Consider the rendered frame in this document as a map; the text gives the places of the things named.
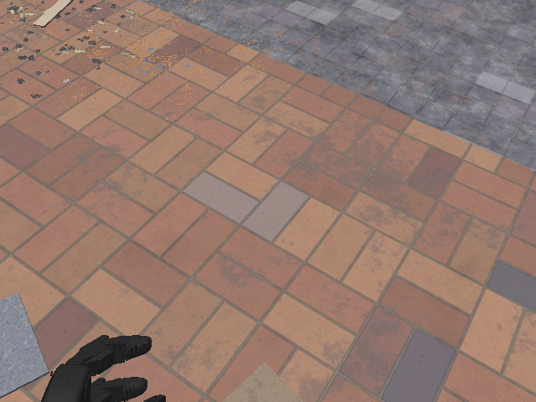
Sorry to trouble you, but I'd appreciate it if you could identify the left robot hand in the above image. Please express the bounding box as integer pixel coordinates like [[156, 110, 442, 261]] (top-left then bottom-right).
[[41, 335, 166, 402]]

